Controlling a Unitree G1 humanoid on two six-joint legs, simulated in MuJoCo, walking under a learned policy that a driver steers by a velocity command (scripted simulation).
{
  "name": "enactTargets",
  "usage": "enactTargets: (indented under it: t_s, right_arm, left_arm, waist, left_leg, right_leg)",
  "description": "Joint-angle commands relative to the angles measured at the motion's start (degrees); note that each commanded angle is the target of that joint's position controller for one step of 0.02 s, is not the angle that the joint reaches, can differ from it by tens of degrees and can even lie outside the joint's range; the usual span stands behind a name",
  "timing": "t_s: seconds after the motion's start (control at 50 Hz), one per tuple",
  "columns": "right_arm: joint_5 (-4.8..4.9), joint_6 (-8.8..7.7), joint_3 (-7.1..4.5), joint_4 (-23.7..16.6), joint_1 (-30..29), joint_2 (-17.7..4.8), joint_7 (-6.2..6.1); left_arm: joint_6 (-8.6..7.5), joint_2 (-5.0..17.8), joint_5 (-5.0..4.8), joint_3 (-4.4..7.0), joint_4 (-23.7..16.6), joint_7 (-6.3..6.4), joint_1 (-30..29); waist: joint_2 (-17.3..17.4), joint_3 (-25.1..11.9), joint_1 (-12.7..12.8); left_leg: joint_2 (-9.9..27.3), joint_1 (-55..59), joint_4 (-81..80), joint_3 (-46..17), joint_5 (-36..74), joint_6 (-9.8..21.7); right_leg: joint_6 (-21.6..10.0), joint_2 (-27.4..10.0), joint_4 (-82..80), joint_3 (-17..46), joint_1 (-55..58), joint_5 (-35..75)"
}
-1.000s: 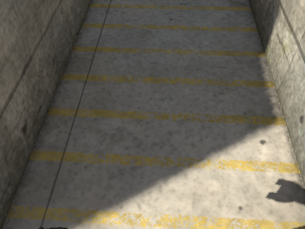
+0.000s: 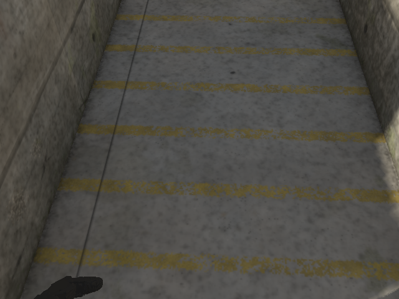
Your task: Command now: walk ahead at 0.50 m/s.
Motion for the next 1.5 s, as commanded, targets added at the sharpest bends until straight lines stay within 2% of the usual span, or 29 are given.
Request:
enactTargets:
  t_s: [0.02,0.04,0.06,0.1,0.18,0.32,0.42,0.46,0.5,0.52,0.54,0.56,0.58,0.62,0.66,0.72,0.8,0.96,1.0,1.04,1.06,1.08,1.1,1.12,1.16,1.2,1.28,1.38,1.5]
  right_arm:
    - [-0.46,-2.57,0.7,-4.4,3.85,-2.15,0.21]
    - [1.05,-3.37,-0.71,-5.6,-0.77,-7.21,0.69]
    - [1.55,-3.68,-0.68,-6.84,-5.18,-7.37,0.76]
    - [0.12,-2.95,-1.06,-7.0,-7.0,-6.41,0.34]
    - [-0.39,-0.98,-0.7,-6.39,-5.9,-3.46,-0.15]
    - [-0.29,-2.01,0.26,-9.62,-19.6,-1.23,0.85]
    - [0.28,-2.71,0.33,-12.29,-25.73,-2.13,2.43]
    - [0.2,-2.98,-0.01,-12.17,-24.13,-3.31,2.82]
    - [0.04,-3.37,-1.83,-9.26,-13.71,-6.92,2.09]
    - [-0.57,-3.43,-3.19,-6.86,-3.1,-10.64,1.3]
    - [-1.35,-2.87,-4.78,-5.79,2.45,-16.99,0.75]
    - [-1.08,-2.57,-3.36,-5.77,3.18,-11.72,0.7]
    - [-0.86,-2.55,-2.24,-6.03,-0.7,-8.48,0.45]
    - [-0.7,-2.72,-1.06,-6.54,-8.29,-4.74,0.43]
    - [-1.32,-3.63,-0.76,-6.06,-12.04,-3.43,0.65]
    - [-1.9,-4.58,-1.33,-4.67,-12.39,-4.11,1.05]
    - [-1.87,-4.22,-1.72,-3.06,-11.3,-5.52,0.05]
    - [0.23,-1.88,-2.73,0.48,-6.41,-8.55,-0.92]
    - [0.73,-1.15,-3.19,0.29,-8.18,-10.36,-1.14]
    - [1.13,-0.29,-3.25,-0.15,-10.53,-11.16,-1.39]
    - [-0.05,-0.64,-2.46,-1.07,-9.85,-9.42,-1.43]
    - [-2.37,-2.18,0.31,-3.9,-4.11,-0.34,-0.37]
    - [-0.43,-4.67,0.15,-4.53,-9.37,-3.7,0.57]
    - [1.84,-5.99,-0.57,-6.42,-15.59,-6.56,1.06]
    - [0.08,-6.76,-0.58,-5.66,-16.14,-6.07,0.45]
    - [-0.65,-5.4,-1.08,-5.35,-14.09,-6.61,0.68]
    - [-2.16,-3.9,-0.37,-7.6,-19.07,-3.86,0.34]
    - [-1.47,-4.6,0.63,-8.4,-26.22,-2.49,1.33]
    - [-0.27,-5.13,0.14,-8.92,-27.07,-5.91,3.03]
  left_arm:
    - [0.37,14.29,-0.24,4.79,2.62,0.86,24.3]
    - [0.46,11.49,-0.61,3.69,2.18,0.95,20.8]
    - [0.6,10.08,-0.46,3.23,1.38,1.1,16.79]
    - [0.22,6.9,0.56,2.25,0.85,0.8,11.14]
    - [-0.94,7.99,0.36,2.7,2.28,0.84,10.71]
    - [-0.05,10.35,-0.5,3.2,5.88,2.25,16.9]
    - [1.4,11.27,-1.04,3.61,8.66,2.59,20.6]
    - [1.96,11.94,-1.17,3.94,9.08,2.87,20.0]
    - [2.49,11.62,-1.18,3.66,9.09,3.17,18.35]
    - [2.37,8.9,-0.19,2.48,7.98,3.23,18.27]
    - [1.15,2.38,0.13,0.44,6.37,2.85,24.45]
    - [-0.1,5.26,-0.94,1.05,7.39,2.58,23.06]
    - [-0.52,10.16,-2.73,2.57,6.3,2.3,18.42]
    - [0.07,9.29,-2.06,2.85,5.49,2.61,14.05]
    - [1.96,6.91,-1.65,2.98,6.25,2.84,16.62]
    - [3.53,4.93,-1.63,3.14,5.85,2.96,16.15]
    - [3.15,4.05,-1.15,3.03,3.68,2.1,10.58]
    - [3.55,3.22,-1.0,2.39,-2.84,-0.4,-0.73]
    - [4.05,5.01,-1.04,3.31,-3.53,-0.64,2.03]
    - [4.37,9.48,-1.49,5.99,-0.64,-0.15,15.39]
    - [5.03,14.67,-1.64,8.21,1.84,1.13,24.89]
    - [4.7,20.15,-2.32,8.78,1.8,1.54,22.77]
    - [3.49,15.5,-1.48,7.19,-0.22,1.17,23.59]
    - [2.45,12.2,-0.87,6.19,0.32,0.94,21.47]
    - [1.54,8.39,-1.06,5.05,-0.47,0.98,14.19]
    - [1.39,6.81,-0.42,4.33,-1.52,1.43,11.93]
    - [1.7,11.18,-1.15,5.41,-0.12,3.35,15.29]
    - [2.12,9.9,-0.26,4.59,2.85,3.49,18.89]
    - [2.35,10.77,0.13,4.4,6.64,3.7,20.45]
  waist:
    - [-14.63,-24.51,10.54]
    - [-10.09,-16.09,10.59]
    - [-6.41,-9.74,9.27]
    - [-4.31,-3.14,5.44]
    - [-4.37,-1.29,2.93]
    - [-2.83,1.68,7.43]
    - [-3.27,3.4,8.76]
    - [-4.15,2.25,7.15]
    - [-4.63,-3.68,1.14]
    - [-1.6,-12.1,-3.02]
    - [12.93,-20.39,-1.56]
    - [14.62,-22.96,-2.95]
    - [10.45,-13.74,-2.66]
    - [6.03,-4.65,0.56]
    - [7.44,-2.01,3.85]
    - [5.6,-0.39,4.95]
    - [3.92,1.5,3.83]
    - [2.08,5.03,0.4]
    - [4.56,2.1,3.18]
    - [4.65,-5.48,11.2]
    - [-1.15,-11.22,14.67]
    - [-16.58,-15.33,6.62]
    - [-8.67,-22.11,10.38]
    - [-4.69,-13.6,11.16]
    - [1.13,-5.23,6.23]
    - [-1.05,-4.0,3.49]
    - [-0.74,-0.34,4.13]
    - [-5.29,1.99,8.95]
    - [-5.42,3.79,8.18]
  left_leg:
    - [-3.31,-37.37,42.03,-5.8,-6.9,0.6]
    - [0.27,-43.21,46.53,-8.01,-5.23,1.36]
    - [3.27,-43.73,44.98,-6.0,-0.15,1.95]
    - [7.1,-38.31,37.82,-5.35,7.12,1.65]
    - [8.14,-35.14,31.68,-4.61,13.61,-0.38]
    - [6.03,-35.54,8.7,-2.17,31.43,-1.18]
    - [4.58,-36.78,1.65,-2.32,27.03,0.74]
    - [3.56,-33.34,0.07,-1.66,22.79,2.26]
    - [0.72,-16.6,-3.28,0.71,20.36,4.42]
    - [6.58,1.38,-0.17,-4.8,21.69,7.27]
    - [21.67,23.9,-2.93,-29.34,13.64,15.47]
    - [24.17,23.73,-10.6,-41.21,6.6,16.72]
    - [22.29,16.43,-11.73,-32.53,4.06,13.49]
    - [17.91,1.64,-15.58,-19.59,9.05,10.49]
    - [15.17,-6.98,-19.44,-11.89,14.72,9.21]
    - [14.46,-9.12,-21.67,-3.88,24.21,10.22]
    - [13.15,-6.66,-22.42,3.74,28.94,9.24]
    - [17.34,7.0,-17.84,9.64,39.06,7.62]
    - [17.28,8.33,-10.71,11.35,57.78,6.43]
    - [14.6,4.01,8.07,13.43,67.42,4.1]
    - [11.71,-9.29,25.6,13.44,50.84,1.33]
    - [-0.91,-35.34,45.53,7.97,-5.33,-2.28]
    - [-1.93,-41.46,51.93,-6.13,-9.1,-1.09]
    - [1.05,-46.43,50.83,-6.73,-3.35,0.79]
    - [5.53,-41.42,40.64,-6.46,5.62,1.58]
    - [6.7,-35.42,35.51,-6.96,8.85,0.3]
    - [4.98,-35.94,21.25,-4.84,16.46,-3.86]
    - [2.6,-27.87,3.6,-1.89,36.97,-3.64]
    - [3.0,-34.71,-0.03,-2.63,26.43,2.15]
  right_leg:
    - [-16.13,-21.65,-10.79,43.02,52.51,-9.82]
    - [-13.45,-20.15,-12.57,37.35,46.29,-15.37]
    - [-11.59,-18.08,-13.79,29.97,37.84,-14.28]
    - [-10.0,-13.8,-17.91,21.0,23.77,-6.61]
    - [-11.21,-11.8,-22.86,13.43,17.0,2.32]
    - [-8.55,-9.59,-23.85,5.81,20.99,5.09]
    - [-7.88,-13.56,-19.93,7.15,29.72,6.35]
    - [-6.85,-14.56,-16.86,7.5,32.19,11.74]
    - [-4.45,-10.72,-4.6,5.78,29.6,24.95]
    - [-2.55,-7.6,9.8,3.97,19.88,17.98]
    - [1.85,1.96,32.15,0.35,-4.13,-7.3]
    - [1.81,2.87,40.37,8.41,-11.41,-29.08]
    - [1.07,-0.49,43.42,9.38,-15.58,-25.93]
    - [1.18,-5.21,38.53,6.97,-13.19,-16.99]
    - [1.79,-7.29,35.32,7.42,-6.84,-12.1]
    - [2.62,-7.24,33.3,7.77,-8.0,-6.27]
    - [2.92,-6.52,20.32,6.71,-10.04,5.23]
    - [-0.37,-4.2,5.98,-0.65,-11.56,1.64]
    - [-2.49,-1.02,5.98,-3.8,-4.75,-4.27]
    - [-5.95,3.96,2.31,-5.68,14.3,-3.48]
    - [-9.15,-0.11,0.48,4.01,32.34,-2.62]
    - [-19.73,-14.19,-5.56,35.77,50.1,-11.65]
    - [-21.7,-18.55,-14.56,49.98,52.5,-19.24]
    - [-18.28,-17.22,-16.18,42.1,47.59,-14.85]
    - [-14.56,-12.27,-16.45,28.69,32.18,-2.36]
    - [-13.93,-9.63,-18.66,24.03,25.47,4.73]
    - [-13.26,-7.13,-20.56,19.11,19.57,6.56]
    - [-8.53,-4.49,-21.77,12.68,16.63,-0.82]
    - [-6.75,-11.41,-15.84,12.64,33.99,11.9]
Keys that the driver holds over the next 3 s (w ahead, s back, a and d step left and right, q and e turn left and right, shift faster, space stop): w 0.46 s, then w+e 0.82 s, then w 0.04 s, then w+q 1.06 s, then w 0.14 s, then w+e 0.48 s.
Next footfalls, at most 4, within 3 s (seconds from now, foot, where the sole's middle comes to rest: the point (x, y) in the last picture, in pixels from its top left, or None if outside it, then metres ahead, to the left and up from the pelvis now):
0.52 left None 0.45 0.14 -0.76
1.06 right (237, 228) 0.70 -0.14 -0.76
1.58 left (213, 145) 1.08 -0.10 -0.76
2.06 right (269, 107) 1.29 -0.37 -0.76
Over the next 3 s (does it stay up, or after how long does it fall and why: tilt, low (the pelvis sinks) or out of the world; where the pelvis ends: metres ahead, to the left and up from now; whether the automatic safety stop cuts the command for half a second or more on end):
stays up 1.64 -0.18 0.01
